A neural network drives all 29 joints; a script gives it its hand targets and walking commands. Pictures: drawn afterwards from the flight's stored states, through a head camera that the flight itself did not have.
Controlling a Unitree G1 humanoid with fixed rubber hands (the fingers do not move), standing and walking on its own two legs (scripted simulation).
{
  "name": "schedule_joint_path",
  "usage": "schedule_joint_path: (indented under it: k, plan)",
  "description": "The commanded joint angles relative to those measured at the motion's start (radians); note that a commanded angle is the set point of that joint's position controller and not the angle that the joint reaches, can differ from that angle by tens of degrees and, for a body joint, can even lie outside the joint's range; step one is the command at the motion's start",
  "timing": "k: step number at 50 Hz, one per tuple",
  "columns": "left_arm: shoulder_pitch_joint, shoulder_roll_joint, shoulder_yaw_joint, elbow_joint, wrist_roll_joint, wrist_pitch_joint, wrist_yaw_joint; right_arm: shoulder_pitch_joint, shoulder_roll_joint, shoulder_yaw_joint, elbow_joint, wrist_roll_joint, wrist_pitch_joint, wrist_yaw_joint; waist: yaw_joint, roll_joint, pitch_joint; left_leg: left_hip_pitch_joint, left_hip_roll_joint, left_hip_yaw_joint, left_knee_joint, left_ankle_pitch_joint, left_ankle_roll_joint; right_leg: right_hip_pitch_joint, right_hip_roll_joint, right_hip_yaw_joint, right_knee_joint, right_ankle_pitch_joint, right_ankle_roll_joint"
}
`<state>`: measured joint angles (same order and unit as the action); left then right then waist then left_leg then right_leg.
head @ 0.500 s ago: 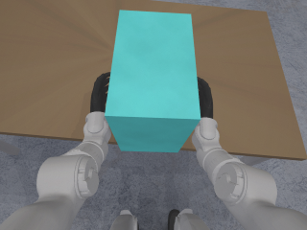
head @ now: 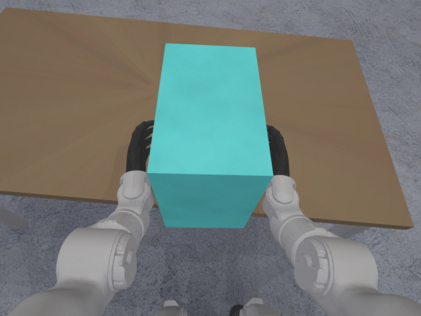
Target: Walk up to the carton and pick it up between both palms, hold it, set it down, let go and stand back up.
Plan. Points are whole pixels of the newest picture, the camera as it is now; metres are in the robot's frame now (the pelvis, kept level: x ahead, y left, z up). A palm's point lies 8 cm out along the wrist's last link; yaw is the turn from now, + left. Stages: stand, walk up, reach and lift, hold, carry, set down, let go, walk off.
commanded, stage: reach and lift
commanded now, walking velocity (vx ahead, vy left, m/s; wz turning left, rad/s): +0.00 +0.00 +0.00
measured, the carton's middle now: (207, 143) +0.48 +0.02 -0.02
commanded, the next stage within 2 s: none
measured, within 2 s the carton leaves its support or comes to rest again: leaves its support in 0.12 s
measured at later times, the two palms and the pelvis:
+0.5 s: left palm (125, 121) +0.39 +0.15 +0.15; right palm (312, 137) +0.38 -0.13 +0.15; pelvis -0.03 -0.01 +0.02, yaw +4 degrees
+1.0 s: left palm (127, 125) +0.38 +0.14 +0.16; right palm (321, 132) +0.38 -0.13 +0.16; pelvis -0.01 -0.03 +0.06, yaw +4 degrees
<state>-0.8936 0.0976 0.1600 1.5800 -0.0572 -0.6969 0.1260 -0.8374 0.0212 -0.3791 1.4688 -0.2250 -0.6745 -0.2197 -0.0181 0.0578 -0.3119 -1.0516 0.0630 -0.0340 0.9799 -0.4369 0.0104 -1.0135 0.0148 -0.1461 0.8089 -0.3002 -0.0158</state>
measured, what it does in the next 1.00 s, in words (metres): rises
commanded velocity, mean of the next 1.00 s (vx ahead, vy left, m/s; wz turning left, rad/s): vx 0.00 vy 0.00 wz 0.00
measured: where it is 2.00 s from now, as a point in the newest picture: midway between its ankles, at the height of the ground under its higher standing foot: outside the picture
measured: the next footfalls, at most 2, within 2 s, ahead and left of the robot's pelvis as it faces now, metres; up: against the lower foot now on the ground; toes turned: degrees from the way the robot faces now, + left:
none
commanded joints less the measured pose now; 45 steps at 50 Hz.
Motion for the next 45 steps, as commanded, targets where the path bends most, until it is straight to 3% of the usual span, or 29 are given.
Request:
schedule_joint_path:
  k: [1,6,8,13,17,20,24,30,32,37,39,41,45]
  plan:
    - [-0.626,-0.737,-0.233,-0.196,0.121,0.007,-0.131,-0.535,0.685,0.317,-0.059,-0.149,0.018,0.193,-0.039,0.102,-0.72,0.447,-0.066,-0.006,-0.064,0.651,-0.105,0.504,0.081,0.057,0.0,0.49,-0.003]
    - [-0.659,-0.768,-0.298,-0.316,0.068,0.048,-0.121,-0.566,0.736,0.408,-0.213,-0.063,0.084,0.182,-0.04,0.099,-0.74,0.447,-0.077,-0.024,-0.063,0.645,-0.102,0.558,0.081,0.072,0.007,0.492,0.004]
    - [-0.683,-0.809,-0.355,-0.408,0.03,0.073,-0.111,-0.597,0.751,0.449,-0.309,-0.018,0.118,0.179,-0.057,0.115,-0.779,0.482,-0.078,-0.036,-0.056,0.665,-0.115,0.559,0.089,0.07,0.013,0.49,0.0]
    - [-0.79,-0.842,-0.452,-0.607,-0.037,0.164,-0.098,-0.663,0.787,0.531,-0.519,0.081,0.253,0.164,-0.078,0.131,-0.719,0.506,-0.088,-0.055,-0.102,0.571,-0.112,0.562,0.079,0.09,-0.023,0.354,-0.009]
    - [-0.842,-0.829,-0.449,-0.682,-0.046,0.29,-0.094,-0.717,0.762,0.527,-0.607,0.135,0.393,0.155,-0.082,0.113,-0.564,0.528,-0.087,-0.064,-0.186,0.439,-0.101,0.545,0.065,0.098,-0.096,0.167,-0.022]
    - [-0.857,-0.81,-0.381,-0.642,-0.025,0.385,-0.104,-0.758,0.733,0.477,-0.609,0.148,0.497,0.157,-0.078,0.082,-0.428,0.491,-0.085,-0.062,-0.271,0.271,-0.072,0.576,0.042,0.108,-0.152,0.025,-0.026]
    - [-0.815,-0.719,-0.179,-0.471,0.066,0.491,-0.134,-0.768,0.693,0.332,-0.527,0.105,0.611,0.176,-0.05,0.01,-0.227,0.445,-0.076,-0.041,-0.415,0.071,-0.021,0.685,0.006,0.125,-0.247,-0.103,-0.023]
    - [-0.745,-0.671,0.018,-0.455,0.183,0.544,-0.174,-0.738,0.654,0.185,-0.507,0.047,0.642,0.221,-0.036,0.024,-0.237,0.559,-0.066,-0.002,-0.526,0.169,-0.02,0.873,-0.01,0.121,-0.331,0.04,-0.02]
    - [-0.716,-0.687,0.011,-0.5,0.187,0.549,-0.174,-0.72,0.658,0.192,-0.536,0.043,0.631,0.235,-0.034,0.039,-0.299,0.607,-0.068,0.005,-0.538,0.244,-0.029,0.936,-0.011,0.119,-0.342,0.143,-0.02]
    - [-0.656,-0.631,0.036,-0.533,0.225,0.568,-0.196,-0.642,0.655,0.189,-0.538,-0.019,0.635,0.246,-0.035,-0.029,-0.237,0.608,-0.084,0.036,-0.622,0.191,-0.011,1.049,-0.024,0.117,-0.4,0.164,0.005]
    - [-0.661,-0.62,0.019,-0.586,0.222,0.573,-0.205,-0.626,0.675,0.213,-0.561,-0.023,0.637,0.242,-0.032,-0.048,-0.226,0.596,-0.088,0.047,-0.639,0.179,0.002,1.095,-0.03,0.129,-0.41,0.173,0.014]
    - [-0.694,-0.646,-0.046,-0.665,0.193,0.574,-0.204,-0.637,0.696,0.264,-0.611,-0.009,0.624,0.237,-0.041,-0.037,-0.292,0.619,-0.092,0.048,-0.639,0.217,-0.006,1.125,-0.028,0.128,-0.407,0.232,0.016]
    - [-0.712,-0.684,-0.132,-0.748,0.153,0.575,-0.199,-0.66,0.727,0.385,-0.68,0.036,0.607,0.223,-0.032,-0.038,-0.336,0.62,-0.104,0.049,-0.632,0.258,-0.01,1.176,-0.03,0.139,-0.402,0.323,0.023]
